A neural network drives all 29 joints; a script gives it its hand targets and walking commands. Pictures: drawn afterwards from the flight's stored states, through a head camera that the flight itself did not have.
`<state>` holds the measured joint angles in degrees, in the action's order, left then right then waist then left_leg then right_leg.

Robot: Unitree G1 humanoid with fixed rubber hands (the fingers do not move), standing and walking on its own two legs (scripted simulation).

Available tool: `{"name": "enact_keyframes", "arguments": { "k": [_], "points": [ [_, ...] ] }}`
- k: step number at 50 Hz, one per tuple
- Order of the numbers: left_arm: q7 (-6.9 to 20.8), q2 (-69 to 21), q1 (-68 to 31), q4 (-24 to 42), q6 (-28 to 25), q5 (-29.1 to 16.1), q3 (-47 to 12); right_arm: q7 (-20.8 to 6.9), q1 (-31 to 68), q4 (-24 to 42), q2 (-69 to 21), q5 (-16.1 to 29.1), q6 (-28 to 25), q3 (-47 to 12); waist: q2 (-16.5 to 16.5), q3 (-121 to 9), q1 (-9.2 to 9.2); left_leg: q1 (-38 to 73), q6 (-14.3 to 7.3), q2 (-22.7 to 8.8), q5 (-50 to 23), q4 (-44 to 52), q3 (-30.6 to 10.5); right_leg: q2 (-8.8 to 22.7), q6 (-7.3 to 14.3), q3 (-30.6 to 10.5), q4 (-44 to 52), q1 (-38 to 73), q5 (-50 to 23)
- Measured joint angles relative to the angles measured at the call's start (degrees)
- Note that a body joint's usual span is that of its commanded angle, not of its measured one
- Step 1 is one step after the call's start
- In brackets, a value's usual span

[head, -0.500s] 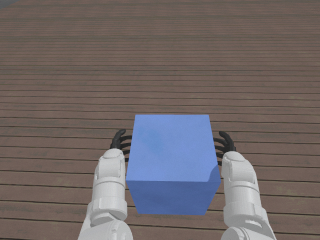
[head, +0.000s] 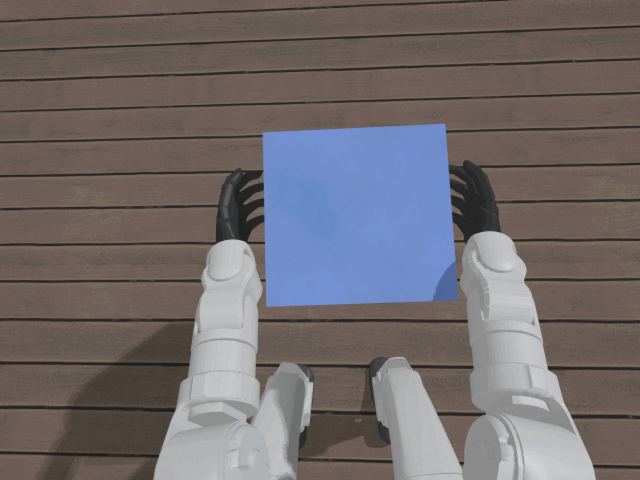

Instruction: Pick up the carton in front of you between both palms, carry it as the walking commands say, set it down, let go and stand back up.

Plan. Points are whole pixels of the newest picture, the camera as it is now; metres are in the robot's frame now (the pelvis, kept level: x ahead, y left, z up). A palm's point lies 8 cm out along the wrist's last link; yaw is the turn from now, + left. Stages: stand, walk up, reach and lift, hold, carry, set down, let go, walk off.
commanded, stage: set down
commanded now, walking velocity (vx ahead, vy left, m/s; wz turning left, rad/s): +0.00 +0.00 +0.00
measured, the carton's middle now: (351, 229) +0.42 -0.02 -0.16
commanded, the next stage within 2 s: none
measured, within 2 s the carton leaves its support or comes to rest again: rests again in 1.60 s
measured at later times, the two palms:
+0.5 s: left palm (271, 231) +0.44 +0.11 -0.22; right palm (457, 220) +0.45 -0.19 -0.22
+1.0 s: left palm (294, 232) +0.47 +0.09 -0.37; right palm (442, 222) +0.49 -0.21 -0.38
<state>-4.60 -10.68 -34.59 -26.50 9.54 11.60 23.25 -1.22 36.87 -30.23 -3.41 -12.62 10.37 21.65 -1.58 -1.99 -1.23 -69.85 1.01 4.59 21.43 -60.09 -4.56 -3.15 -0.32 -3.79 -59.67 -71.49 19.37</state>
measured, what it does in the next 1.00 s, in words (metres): lowers itself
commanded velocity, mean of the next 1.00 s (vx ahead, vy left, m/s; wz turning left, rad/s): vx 0.00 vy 0.00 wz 0.00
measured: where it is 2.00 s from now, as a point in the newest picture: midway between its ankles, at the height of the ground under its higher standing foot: (342, 419)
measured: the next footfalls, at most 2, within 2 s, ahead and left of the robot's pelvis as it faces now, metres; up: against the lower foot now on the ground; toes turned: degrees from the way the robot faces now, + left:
none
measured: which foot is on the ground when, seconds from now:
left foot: down 0.00-1.00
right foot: down 0.00-1.00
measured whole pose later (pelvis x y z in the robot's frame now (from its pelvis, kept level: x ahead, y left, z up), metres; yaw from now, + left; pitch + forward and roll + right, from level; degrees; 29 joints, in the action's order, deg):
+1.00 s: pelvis -0.05 -0.01 -0.24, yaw +4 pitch +45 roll +5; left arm -10.4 -2.1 -70.6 -39.8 14.0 8.2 29.3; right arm -0.2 76.5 -49.5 13.6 -9.8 16.0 18.5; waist -3.5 6.7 -2.9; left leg -121.8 5.5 9.4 32.9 -109.3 -2.5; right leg -6.8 -1.1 -4.6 -110.6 -125.4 29.6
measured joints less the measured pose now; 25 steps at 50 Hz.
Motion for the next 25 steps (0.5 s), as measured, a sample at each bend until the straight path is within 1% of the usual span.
{"name": "enact_keyframes", "arguments": {
  "k": [3, 7, 12, 16, 25],
  "points": [
    [-0.1, -0.3, -2.0, -0.5, 1.4, 0.4, 1.6, -0.6, 2.4, -1.3, 0.3, -0.5, 1.3, 1.3, -0.2, -2.8, -0.16, -4.8, 0.1, 0.4, 1.3, -3.7, 0.0, -0.1, -0.1, -0.1, -3.8, -4.8, 1.3],
    [-0.2, -0.8, -5.1, -2.1, 3.3, 2.2, 4.2, -1.3, 6.0, -3.8, 0.9, -2.5, 3.3, 3.3, -0.6, -5.3, -0.32, -10.1, 0.2, 0.7, 2.8, -8.1, 0.1, -0.4, -0.2, -0.1, -8.2, -10.1, 2.8],
    [-0.6, -0.5, -8.6, -4.1, 4.1, 3.4, 5.8, -1.7, 9.9, -6.4, 2.2, -3.9, 4.4, 4.3, -0.8, -6.9, -0.51, -16.8, 0.5, 1.2, 4.2, -13.3, 0.3, -0.7, -0.3, -0.4, -13.6, -17.1, 4.2],
    [-1.4, 0.2, -11.1, -5.1, 3.9, 2.8, 5.8, -1.6, 12.7, -7.8, 3.7, -3.4, 4.3, 4.0, -0.7, -7.2, -0.53, -22.7, 0.9, 1.6, 5.3, -17.8, 0.6, -1.0, -0.4, -0.6, -18.3, -23.1, 5.2],
    [-3.2, 2.9, -17.2, -6.6, 3.7, -0.7, 4.6, -0.2, 19.3, -10.0, 7.4, -0.1, 4.3, 1.4, -0.8, -5.4, -0.6, -34.3, 2.0, 2.6, 7.6, -28.4, 0.8, -1.9, -0.4, -0.7, -29.4, -35.2, 7.4]
  ]
}}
